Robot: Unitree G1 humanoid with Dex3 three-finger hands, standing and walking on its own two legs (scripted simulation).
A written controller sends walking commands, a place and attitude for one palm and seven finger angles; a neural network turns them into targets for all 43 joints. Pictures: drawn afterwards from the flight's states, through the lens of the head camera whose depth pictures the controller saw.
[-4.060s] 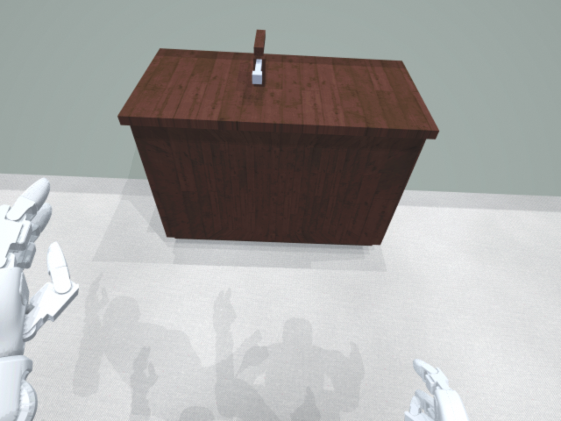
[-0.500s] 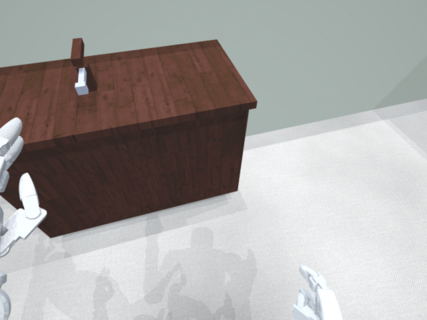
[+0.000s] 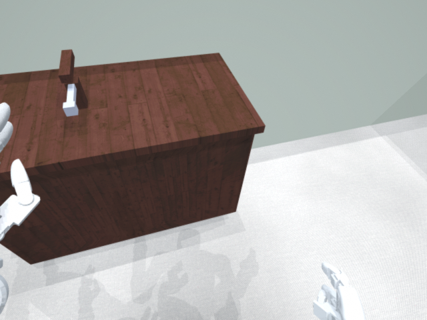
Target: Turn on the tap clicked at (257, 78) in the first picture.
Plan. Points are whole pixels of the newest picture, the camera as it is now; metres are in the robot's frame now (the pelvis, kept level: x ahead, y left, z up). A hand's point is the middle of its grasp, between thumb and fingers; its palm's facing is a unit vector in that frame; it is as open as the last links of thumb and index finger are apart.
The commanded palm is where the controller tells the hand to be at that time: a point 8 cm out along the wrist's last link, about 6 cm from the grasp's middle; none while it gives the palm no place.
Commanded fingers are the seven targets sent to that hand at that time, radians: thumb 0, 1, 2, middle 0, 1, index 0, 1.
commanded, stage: take the last steps up to it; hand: left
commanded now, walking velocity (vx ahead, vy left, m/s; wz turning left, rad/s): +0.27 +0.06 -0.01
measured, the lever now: (70, 108) +0.59 +0.41 +0.02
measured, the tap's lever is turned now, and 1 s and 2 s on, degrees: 0 0 0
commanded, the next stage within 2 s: come to a stop and stand still in 0.68 s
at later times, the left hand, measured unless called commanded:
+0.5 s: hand (82, 151) +0.30 +0.21 +0.19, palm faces +0.39 -0.81 -0.44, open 7.4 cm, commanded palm +0.25 +0.27 +0.19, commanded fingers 0.00 0.90 0.90 -0.20 -0.30 -0.20 -0.30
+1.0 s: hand (97, 127) +0.36 +0.22 +0.18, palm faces +0.41 -0.80 -0.43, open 7.4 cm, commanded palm +0.31 +0.26 +0.19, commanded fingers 0.00 0.90 0.90 -0.20 -0.30 -0.20 -0.30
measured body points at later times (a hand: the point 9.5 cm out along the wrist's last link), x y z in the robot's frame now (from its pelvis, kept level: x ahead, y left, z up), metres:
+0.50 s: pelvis +0.09 -0.02 +0.01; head +0.12 -0.02 +0.46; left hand +0.28 +0.26 +0.21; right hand +0.25 -0.27 -0.08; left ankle +0.15 +0.13 -0.70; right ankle +0.08 -0.10 -0.73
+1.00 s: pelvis +0.15 -0.02 +0.01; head +0.17 -0.04 +0.46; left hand +0.34 +0.26 +0.20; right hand +0.30 -0.24 -0.10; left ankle +0.15 +0.11 -0.70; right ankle +0.15 -0.10 -0.73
